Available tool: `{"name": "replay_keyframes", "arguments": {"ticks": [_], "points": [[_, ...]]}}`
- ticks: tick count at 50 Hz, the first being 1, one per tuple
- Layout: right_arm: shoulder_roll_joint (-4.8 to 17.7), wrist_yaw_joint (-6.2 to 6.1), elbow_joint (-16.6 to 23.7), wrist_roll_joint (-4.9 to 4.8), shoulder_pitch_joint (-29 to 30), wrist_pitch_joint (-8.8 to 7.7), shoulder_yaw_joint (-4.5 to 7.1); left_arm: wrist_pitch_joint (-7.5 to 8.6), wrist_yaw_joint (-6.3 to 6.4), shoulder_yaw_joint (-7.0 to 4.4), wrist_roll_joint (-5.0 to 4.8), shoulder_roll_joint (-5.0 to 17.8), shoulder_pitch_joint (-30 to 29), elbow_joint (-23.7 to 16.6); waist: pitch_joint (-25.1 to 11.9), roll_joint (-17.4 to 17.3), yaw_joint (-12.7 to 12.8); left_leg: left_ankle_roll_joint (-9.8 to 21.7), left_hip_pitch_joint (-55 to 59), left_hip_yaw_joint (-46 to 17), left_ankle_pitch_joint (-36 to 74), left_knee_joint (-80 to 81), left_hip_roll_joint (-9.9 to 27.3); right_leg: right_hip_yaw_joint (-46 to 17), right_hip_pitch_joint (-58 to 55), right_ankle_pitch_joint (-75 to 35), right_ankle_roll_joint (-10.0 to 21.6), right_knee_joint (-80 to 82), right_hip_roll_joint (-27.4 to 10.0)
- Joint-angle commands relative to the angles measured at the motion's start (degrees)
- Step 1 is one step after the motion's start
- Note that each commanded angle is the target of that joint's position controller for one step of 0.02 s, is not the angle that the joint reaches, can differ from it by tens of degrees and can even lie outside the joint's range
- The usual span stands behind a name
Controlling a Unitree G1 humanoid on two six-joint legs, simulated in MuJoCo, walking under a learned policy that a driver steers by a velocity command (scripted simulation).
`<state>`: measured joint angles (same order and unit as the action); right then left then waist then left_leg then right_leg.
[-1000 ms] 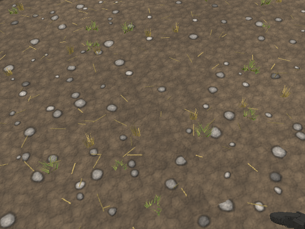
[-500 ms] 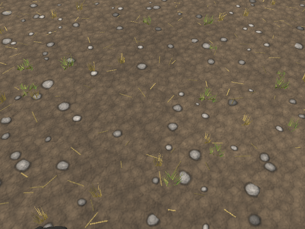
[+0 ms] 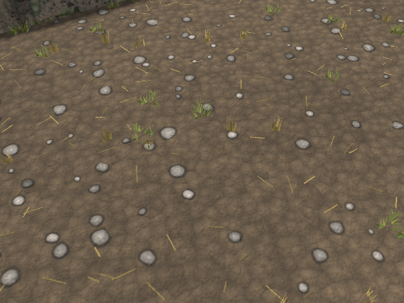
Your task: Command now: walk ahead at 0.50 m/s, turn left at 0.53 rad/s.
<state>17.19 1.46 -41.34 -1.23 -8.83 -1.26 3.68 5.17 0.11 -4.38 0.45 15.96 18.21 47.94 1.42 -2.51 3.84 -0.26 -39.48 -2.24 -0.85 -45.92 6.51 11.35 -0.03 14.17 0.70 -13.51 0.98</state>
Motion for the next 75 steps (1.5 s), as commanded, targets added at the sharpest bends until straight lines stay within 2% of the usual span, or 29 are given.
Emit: {"name": "replay_keyframes", "arguments": {"ticks": [1, 5, 7, 8, 9, 10, 11, 14, 18, 23, 28, 31, 32, 33, 34, 35, 38, 44, 49, 53, 55, 57, 58, 59, 60, 61, 64, 68, 75], "points": [[1.3, 1.15, 5.5, -0.01, 5.3, -0.57, -0.22, 0.25, 0.41, -2.39, -0.84, 10.0, -2.7, -3.2, 3.6, 4.4, -0.2, 1.4, 1.2, 1.7, 1.9, 6.0, 0.2, -3.6, 1.6, -17.3, 8.3, 5.6, -16.9], [3.7, 1.85, 7.8, 0.26, 5.7, -0.14, 0.84, -1.41, 0.58, -3.26, -2.06, 12.5, -2.3, -2.2, 1.8, 6.3, -2.1, 5.1, 5.6, 6.3, -8.2, 8.9, -3.8, -0.7, -5.0, -37.5, 6.1, -3.6, -18.1], [7.6, 1.38, 5.2, 0.05, -6.6, 0.2, 3.31, -2.33, 0.84, -3.23, -2.61, 13.0, -3.6, -2.4, -5.4, 6.1, -9.5, 8.3, 23.1, 9.4, -8.4, 12.6, -9.3, 2.3, -1.8, -50.1, 3.7, -21.8, -15.5], [12.1, 0.33, 2.5, -0.21, -16.7, 0.73, 5.47, -2.11, 1.08, -2.34, -1.51, 11.0, -2.6, -3.0, -10.8, 1.9, -13.7, 11.1, 40.9, 2.5, -6.4, 13.7, -7.1, 2.5, 10.7, -37.7, 1.0, -38.3, -13.1], [19.2, -0.22, 2.7, -0.86, -15.2, 0.45, 6.51, -0.82, 0.46, 0.37, 0.98, 2.6, 2.2, -6.6, -14.2, -14.7, -6.8, 21.4, 58.6, -30.0, -16.0, 19.3, 7.8, -0.7, 37.4, 14.6, -3.1, -59.3, -1.6], [15.0, 0.19, 5.2, -0.29, -16.4, -0.69, 4.96, 1.35, -0.24, 0.27, -0.72, 5.9, -2.3, -6.8, -22.8, -7.8, -10.3, 24.3, 62.3, -46.0, -23.8, 28.2, 12.5, -15.4, 43.5, 20.8, -2.3, -66.2, 0.4], [11.5, 0.48, 4.5, 0.28, -14.9, -1.6, 3.88, 2.44, -0.72, -0.58, -3.02, 9.1, -8.1, -8.6, -15.2, -4.2, -11.3, 21.1, 58.1, -38.5, -20.4, 29.7, 11.4, -16.4, 48.3, 15.4, -0.9, -65.9, -2.2], [6.8, -0.05, 6.3, 0.98, -5.4, -2.18, 2.27, 2.74, 0.04, -0.81, -0.35, 8.9, -7.8, -7.9, -6.0, 0.2, -4.4, 17.1, 37.0, -22.6, -3.3, 30.4, 5.4, -16.7, 39.0, 5.1, -0.4, -53.2, -7.7], [8.1, -1.19, 6.3, 0.71, -5.5, -2.52, 2.59, 0.57, 0.02, -0.36, 0.55, 6.4, -8.7, -8.3, -3.7, 0.7, -3.1, 17.4, 28.1, -16.2, 5.9, 33.1, 2.7, -14.9, 35.2, -0.4, -3.4, -43.1, -6.7], [9.1, -2.42, 4.5, 0.12, -9.3, -1.89, 3.0, 0.76, -0.74, 0.93, -0.06, 4.0, -19.1, -10.8, -1.0, -1.7, -7.0, 13.3, 24.4, -12.4, -2.2, 32.6, -1.3, -14.3, 30.5, -18.0, -4.8, -22.3, -2.7], [8.6, -2.7, 2.9, -0.31, -12.4, -1.16, 3.08, 1.82, -1.74, 0.04, -0.9, 6.7, -21.8, -12.2, -0.7, -3.2, -7.4, 11.7, 29.9, -19.5, -6.9, 26.8, 1.3, -16.6, 27.3, -15.7, -3.0, -15.0, -1.3], [7.1, -2.73, 3.4, -0.04, -10.8, -0.66, 2.72, 2.61, -1.42, -1.41, -0.79, 8.8, -13.5, -10.2, -3.5, -5.1, -2.7, 9.3, 30.4, -21.1, -2.5, 18.7, -0.6, -14.9, 15.9, -10.8, 0.2, -11.3, -1.0], [4.0, -2.48, 4.2, 0.43, -10.5, -0.81, 1.56, 2.9, -1.02, -2.26, 0.2, 11.1, -6.4, -9.3, -10.0, -2.1, 0.7, 7.2, 26.0, -17.7, -4.2, 6.7, -3.7, -19.9, 3.1, -9.4, 3.3, -12.5, -7.1], [0.3, -2.56, 5.5, 0.17, -16.3, -1.17, 0.42, 2.53, -0.63, -3.34, 1.16, 15.8, 0.9, -8.4, -18.5, 10.9, 0.0, 2.9, 9.5, -9.8, -22.2, -12.7, -11.5, -40.0, -17.1, -2.6, 10.5, -10.7, -20.1], [2.9, -2.64, 6.2, -1.16, -19.4, -1.57, 0.38, 1.84, -1.28, -3.36, -0.17, 15.0, 3.1, -6.6, -19.9, 21.7, -0.9, 1.6, -3.9, -7.9, -34.3, -24.6, -10.4, -59.3, -21.1, 13.7, 15.1, -4.7, -26.3], [8.0, -2.69, 5.1, -1.38, -15.3, -1.34, 1.65, 1.56, -1.17, -1.99, -0.73, 9.6, -0.1, -7.8, -11.8, 13.3, 0.4, 1.1, -7.2, -8.9, -29.2, -29.1, -6.9, -53.0, -14.5, 20.0, 12.8, -2.7, -23.9], [7.5, -2.25, 6.7, 0.12, -7.3, -0.57, 2.26, 0.68, -0.67, -0.32, 0.2, 5.1, -6.6, -7.7, -1.2, 8.0, -1.7, 0.8, -2.8, -5.9, -18.9, -24.1, -1.7, -31.6, 3.2, 2.2, 8.8, 0.0, -16.7], [3.0, -1.45, 8.7, -0.1, -4.5, 0.29, 1.17, 1.53, -0.34, -1.28, -0.07, 7.8, -5.8, -4.8, 0.0, 6.9, -2.6, -0.4, -3.0, -3.8, -10.1, -13.9, 0.5, -17.4, 5.3, -13.1, 10.6, 4.9, -16.1], [0.6, 0.08, 10.2, 0.1, 3.5, -0.99, -0.15, 0.69, -0.43, -1.27, -0.79, 9.4, -2.9, -2.5, 1.8, 5.3, 0.3, 0.6, 2.1, 0.2, 1.1, 3.4, -1.5, -8.9, 4.4, -17.5, 9.2, 5.5, -14.2], [1.4, 1.13, 12.5, -0.04, 8.8, -1.44, -0.21, -0.57, -0.63, -1.7, -2.16, 11.6, 0.9, 0.2, 3.9, 5.7, 0.8, 2.8, 3.1, 2.3, -3.1, 11.1, -3.1, -8.4, -1.9, -22.0, 8.8, 3.9, -17.2], [3.3, 1.26, 12.5, 0.45, 6.8, -1.45, 0.62, -1.26, -0.42, -1.97, -2.6, 13.0, 0.9, 1.0, 1.6, 7.4, -1.9, 4.8, 9.0, 4.4, -7.9, 13.6, -5.6, -7.1, -4.6, -37.8, 7.8, -1.8, -17.6], [7.9, 0.57, 8.2, 0.67, -7.6, -1.16, 3.23, -1.78, 0.08, -1.33, -2.46, 12.3, 0.5, 1.4, -7.4, 6.9, -10.1, 7.8, 31.9, 6.3, -3.7, 17.6, -9.0, -2.8, 1.2, -48.0, 4.8, -19.8, -14.3], [12.5, -0.53, 6.3, 0.79, -17.4, -0.57, 4.64, -1.4, 0.2, 0.13, -0.51, 9.1, 0.6, -0.3, -15.1, 0.1, -13.5, 11.1, 50.7, -7.0, -0.2, 14.7, 1.2, -1.9, 15.7, -27.7, 2.4, -38.2, -11.5], [16.4, -0.57, 6.3, 0.71, -16.2, -0.77, 4.58, -0.19, -0.67, 2.32, -0.02, 2.6, 6.9, -1.6, -22.7, -13.3, -7.4, 20.6, 63.6, -36.2, -11.1, 22.0, 14.7, -7.5, 35.2, 18.6, -0.3, -56.3, -1.1], [10.7, -0.23, 6.8, 0.71, -16.4, -1.27, 3.17, 0.83, -1.16, 0.81, -1.98, 8.8, 1.9, -0.7, -22.7, -5.8, -10.9, 19.6, 61.9, -38.2, -15.0, 25.9, 14.7, -15.8, 40.3, 19.6, 0.2, -61.8, -2.8], [9.1, -0.08, 6.2, 0.88, -13.5, -1.8, 2.43, 1.37, -1.38, 0.33, -3.4, 10.1, -3.5, -3.1, -13.5, -4.9, -10.5, 17.4, 54.9, -28.8, -10.2, 26.9, 12.5, -14.9, 44.1, 14.9, 0.8, -61.8, -5.0], [5.1, 0.07, 6.2, 1.54, -5.7, -2.65, 1.21, 0.88, -0.9, 0.32, -1.51, 8.3, -3.8, -2.5, -5.4, -1.9, -4.5, 14.8, 36.6, -15.3, 2.6, 31.3, 6.7, -14.8, 36.9, 4.2, 0.0, -53.3, -9.7], [6.1, -0.28, 4.2, 1.17, -5.1, -4.09, 1.57, -1.19, -0.65, 0.88, -0.82, 5.3, -4.4, -2.4, -2.3, -0.7, -2.6, 15.9, 30.3, -9.8, 5.2, 37.1, 6.1, -14.3, 36.4, -1.7, -2.3, -45.9, -10.1], [8.4, -1.42, -0.4, 0.64, -10.6, -3.67, 2.06, -0.29, -1.92, 2.0, -0.99, 3.6, -17.7, -5.8, 2.1, -0.5, -7.2, 12.5, 31.3, -2.5, 0.3, 38.7, 3.8, -12.1, 34.4, -21.2, -2.4, -22.3, -6.6]]}}
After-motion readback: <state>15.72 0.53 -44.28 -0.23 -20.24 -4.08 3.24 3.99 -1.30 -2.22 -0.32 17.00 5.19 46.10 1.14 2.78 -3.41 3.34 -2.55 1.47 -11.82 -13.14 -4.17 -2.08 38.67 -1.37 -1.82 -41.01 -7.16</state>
